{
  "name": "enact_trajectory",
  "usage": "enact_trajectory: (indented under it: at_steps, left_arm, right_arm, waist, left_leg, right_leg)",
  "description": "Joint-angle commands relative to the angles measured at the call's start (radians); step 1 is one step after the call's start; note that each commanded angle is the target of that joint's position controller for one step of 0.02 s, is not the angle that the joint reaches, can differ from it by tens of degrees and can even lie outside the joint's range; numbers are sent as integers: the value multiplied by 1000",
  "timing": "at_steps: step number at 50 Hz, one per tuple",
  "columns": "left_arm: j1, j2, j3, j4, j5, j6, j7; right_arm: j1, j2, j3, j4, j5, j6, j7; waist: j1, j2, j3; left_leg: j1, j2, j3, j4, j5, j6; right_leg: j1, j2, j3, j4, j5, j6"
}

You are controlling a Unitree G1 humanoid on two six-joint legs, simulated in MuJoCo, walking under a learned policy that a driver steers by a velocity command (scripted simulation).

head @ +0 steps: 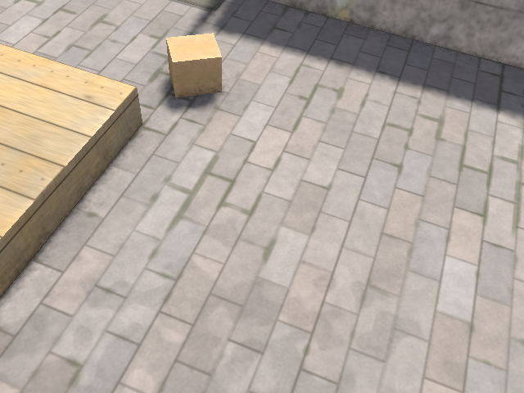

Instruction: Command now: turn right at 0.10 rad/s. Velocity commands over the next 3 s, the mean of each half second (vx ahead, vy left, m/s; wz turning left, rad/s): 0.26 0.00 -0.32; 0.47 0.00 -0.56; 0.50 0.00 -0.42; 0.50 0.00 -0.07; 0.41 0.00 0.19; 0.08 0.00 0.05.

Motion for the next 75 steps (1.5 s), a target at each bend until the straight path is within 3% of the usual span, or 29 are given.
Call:
enact_trajectory:
  at_steps: [1, 5, 9, 13, 16, 17, 18, 19, 20, 22, 24, 28, 34, 39, 40, 41, 42, 43, 46, 48, 52, 63, 66, 68, 69, 70, 71, 73, 75]
  left_arm:
    - [26, 54, 4, -15, -6, -3, 7]
    - [70, 82, -3, 31, 28, -34, 22]
    - [138, 173, 30, 73, 15, -51, 7]
    - [110, 157, 40, 71, 12, -78, 7]
    - [19, 157, 53, 48, -2, -80, 3]
    - [3, 135, 52, 37, -1, -85, 4]
    - [-21, 75, 38, 10, -3, -97, 3]
    - [-27, 16, 20, -37, -4, -105, 1]
    - [-11, 85, 32, -35, 22, -95, -1]
    - [10, 81, 36, 2, 23, -95, -26]
    - [15, 67, 33, 13, 31, -88, -47]
    - [-80, 35, 19, -36, 26, -77, -68]
    - [-289, -3, -15, -133, 30, -81, -97]
    - [-95, 58, 9, -94, 40, -85, -70]
    - [57, 89, 28, -46, 46, -91, -58]
    - [193, 162, 58, -12, 52, -90, -37]
    - [132, 254, 83, -53, 33, -77, -24]
    - [169, 242, 86, -62, 14, -63, -19]
    - [54, 130, 59, -28, 1, -85, -1]
    - [26, 102, 47, -33, -2, -104, -1]
    - [94, 130, 55, -12, -4, -122, -9]
    - [328, 118, 46, 52, 7, -123, 19]
    - [274, 140, 45, 55, 11, -130, 28]
    - [245, 157, 45, 61, 10, -137, 19]
    - [246, 111, 32, 40, 7, -145, 11]
    - [393, 22, 18, 38, -28, -142, 8]
    - [362, 103, 26, 56, 13, -139, 16]
    - [204, 90, 22, 33, 22, -136, 4]
    - [177, 70, 19, 24, 31, -119, -11]
  right_arm:
    - [15, -166, -45, -25, -3, -8, 5]
    - [25, -167, -51, -4, -1, 1, 12]
    - [-105, -136, -48, -71, -18, -11, 23]
    - [-80, -149, -59, -81, -9, -56, 43]
    - [57, -117, -59, -35, 1, -62, 36]
    - [150, -145, -71, -3, -1, -63, 22]
    - [273, -228, -92, 14, -14, -68, 5]
    - [330, -359, -120, 17, -18, -63, -3]
    - [268, -317, -115, 22, -22, -54, -7]
    - [144, -185, -80, -8, -12, -70, 4]
    - [138, -156, -70, -1, -14, -87, 2]
    - [227, -142, -66, 52, -7, -101, 16]
    - [239, -155, -63, 97, -4, -105, 12]
    - [248, -214, -73, 132, -2, -80, -5]
    - [240, -218, -72, 127, -1, -74, -5]
    - [248, -198, -67, 103, -8, -74, 0]
    - [280, -92, -50, 32, 6, -78, 21]
    - [160, -198, -69, -2, 2, -88, 22]
    - [106, -158, -56, -11, -7, -98, 21]
    - [157, -145, -53, 5, -35, -59, 26]
    - [52, -120, -52, -38, -37, -29, 37]
    - [-299, -110, -33, -157, -21, -50, 55]
    - [-191, -136, -43, -130, -18, -61, 47]
    - [52, -185, -67, -55, -15, -76, 23]
    - [208, -239, -82, -34, -32, -85, 5]
    - [264, -339, -110, -19, -46, -79, 4]
    - [214, -261, -101, -13, -12, -68, 18]
    - [74, -143, -75, -23, -8, -74, 28]
    - [75, -116, -64, 9, -7, -86, 27]
  waist:
    - [-9, 215, -104]
    - [15, 132, -120]
    - [68, -165, 114]
    - [33, -123, 55]
    - [-64, -100, 4]
    - [-105, -55, -23]
    - [-162, 104, -82]
    - [-162, 319, -126]
    - [-92, 227, -33]
    - [-23, 90, 79]
    - [-18, 123, 43]
    - [-29, 128, 8]
    - [-48, 138, 56]
    - [58, 155, -100]
    - [122, 134, -183]
    - [169, 43, -270]
    - [70, -207, -380]
    - [144, -41, -391]
    - [15, 66, -83]
    - [-33, 59, -82]
    - [-15, 34, -45]
    - [118, -22, -10]
    - [50, -45, -31]
    - [-68, -14, -151]
    - [-126, 48, -268]
    - [-70, 304, -398]
    - [-47, 188, -321]
    - [-15, 44, -100]
    - [18, 103, -58]
  left_leg:
    - [115, 199, -190, -75, 411, 131]
    - [-75, 148, -194, -79, -205, 56]
    - [-303, -25, 49, 254, -260, 7]
    - [-292, 10, -4, 267, -242, 11]
    - [88, -43, 57, 9, -57, -7]
    - [296, -20, 24, -23, -33, -11]
    - [462, 169, -184, -126, -229, 13]
    - [478, 420, -611, -305, -583, 96]
    - [328, 470, -674, -318, -678, 152]
    - [202, 362, -435, -328, -459, 124]
    - [210, 285, -230, -324, -154, 93]
    - [271, 263, -34, -274, 292, 85]
    - [190, 246, 137, -285, 440, 69]
    - [282, 279, 220, 108, 1030, 46]
    - [192, 271, 233, 319, 929, 34]
    - [-6, 239, 241, 619, 559, 11]
    - [-420, 37, 178, 1009, -315, -53]
    - [-531, 23, -6, 1080, -261, -45]
    - [-434, 148, -32, 822, -114, -40]
    - [-338, 156, -29, 753, -127, -62]
    - [-397, 155, 2, 607, -12, -99]
    - [-491, 63, 25, 213, 191, -65]
    - [-249, 17, 30, 106, 125, -10]
    - [68, -5, 41, 32, 112, 38]
    - [307, 170, -139, 30, -15, 82]
    - [551, 451, -634, -39, -40, 234]
    - [446, 437, -764, -126, -114, 236]
    - [197, 347, -470, -167, -25, 197]
    - [96, 263, -306, -204, 126, 155]
  right_leg:
    - [33, -7, -69, -160, 39, -4]
    - [270, -65, -15, -350, 132, -76]
    - [89, -314, 462, -590, -352, -292]
    - [160, -265, 392, -545, -39, -282]
    - [-43, -157, 272, -447, 85, -211]
    - [-189, -111, 239, -354, 72, -176]
    - [-333, -27, 136, -121, -13, -130]
    - [-474, 78, 14, 136, -133, -109]
    - [-501, -31, 34, 292, -85, -122]
    - [-474, -93, 26, 328, 85, -122]
    - [-448, -105, -18, 351, 183, -102]
    - [-522, -103, -65, 356, 262, -85]
    - [-375, -95, -203, -19, 393, -94]
    - [-57, 33, -265, -132, 255, -207]
    - [148, 52, -238, -193, 262, -240]
    - [372, -92, -38, -239, 107, -283]
    - [650, -401, 546, -327, 58, -424]
    - [628, -414, 648, -436, 115, -452]
    - [221, -278, 295, -482, 451, -354]
    - [117, -220, 215, -502, 564, -340]
    - [57, -170, 188, -547, 508, -321]
    - [323, -185, 236, -457, 749, -254]
    - [296, -199, 217, -393, 928, -205]
    - [248, -143, 156, -116, 1071, -170]
    - [97, -96, 125, 137, 800, -155]
    - [-203, 92, 18, 487, 61, -104]
    - [-305, 49, 49, 576, -19, -115]
    - [-313, -28, 32, 527, 119, -113]
    - [-272, -68, 6, 448, 137, -106]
